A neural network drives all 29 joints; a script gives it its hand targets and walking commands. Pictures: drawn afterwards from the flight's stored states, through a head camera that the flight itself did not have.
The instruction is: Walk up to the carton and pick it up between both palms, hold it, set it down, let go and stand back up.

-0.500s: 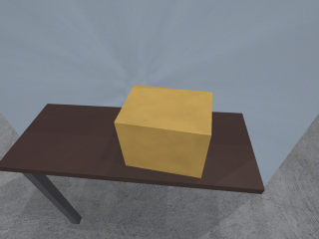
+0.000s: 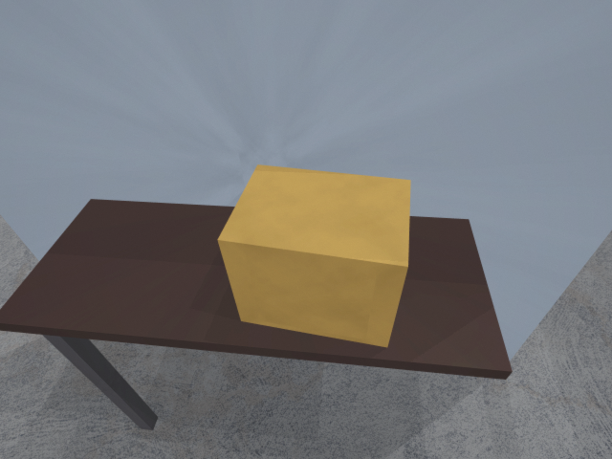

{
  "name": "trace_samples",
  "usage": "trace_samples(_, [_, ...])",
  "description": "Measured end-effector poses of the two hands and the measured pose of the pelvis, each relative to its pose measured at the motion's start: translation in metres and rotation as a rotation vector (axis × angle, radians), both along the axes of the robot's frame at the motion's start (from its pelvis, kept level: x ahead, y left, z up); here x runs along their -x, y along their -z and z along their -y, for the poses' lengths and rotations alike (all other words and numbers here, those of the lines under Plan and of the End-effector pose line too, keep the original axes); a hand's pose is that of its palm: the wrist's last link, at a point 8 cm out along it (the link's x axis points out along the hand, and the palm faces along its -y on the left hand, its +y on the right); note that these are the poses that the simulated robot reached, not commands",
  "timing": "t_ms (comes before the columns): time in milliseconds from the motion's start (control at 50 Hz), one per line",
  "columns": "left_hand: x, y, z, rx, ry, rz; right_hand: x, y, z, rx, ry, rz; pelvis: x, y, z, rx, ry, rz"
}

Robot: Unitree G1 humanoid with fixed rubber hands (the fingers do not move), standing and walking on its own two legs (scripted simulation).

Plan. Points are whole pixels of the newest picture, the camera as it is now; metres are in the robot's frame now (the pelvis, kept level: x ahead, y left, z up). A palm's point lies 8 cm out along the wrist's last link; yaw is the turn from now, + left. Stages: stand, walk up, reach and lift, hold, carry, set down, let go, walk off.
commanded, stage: stand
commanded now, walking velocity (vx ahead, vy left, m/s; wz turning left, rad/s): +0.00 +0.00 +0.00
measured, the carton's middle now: (321, 254) +0.45 +0.02 +0.01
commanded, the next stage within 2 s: none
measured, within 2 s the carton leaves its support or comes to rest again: neither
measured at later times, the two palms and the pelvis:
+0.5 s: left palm out of the picture +0.03 +0.27 -0.11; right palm out of the picture +0.04 -0.25 -0.11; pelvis -0.01 +0.00 +0.00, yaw +0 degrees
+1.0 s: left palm out of the picture +0.02 +0.27 -0.12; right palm out of the picture +0.04 -0.25 -0.12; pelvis +0.00 +0.01 +0.00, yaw +0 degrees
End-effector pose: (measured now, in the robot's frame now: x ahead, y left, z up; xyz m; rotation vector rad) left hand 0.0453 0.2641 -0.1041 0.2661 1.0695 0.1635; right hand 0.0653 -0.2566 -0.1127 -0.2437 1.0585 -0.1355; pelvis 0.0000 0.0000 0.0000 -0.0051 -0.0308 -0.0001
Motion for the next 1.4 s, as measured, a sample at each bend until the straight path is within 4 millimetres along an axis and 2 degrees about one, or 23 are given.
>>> trace_samples(580, [0.018,0.008,-0.005,0.012,-0.004,-0.063,0.027,0.002,-0.003,0.013,0.022,-0.071,0.009,-0.001,-0.005,0.006,-0.001,0.0])
trace_samples(1400, [0.021,0.012,-0.009,0.014,-0.033,-0.116,0.02,0.005,-0.01,0.009,0.033,-0.099,-0.003,-0.003,-0.01,0.001,0.001,-0.01])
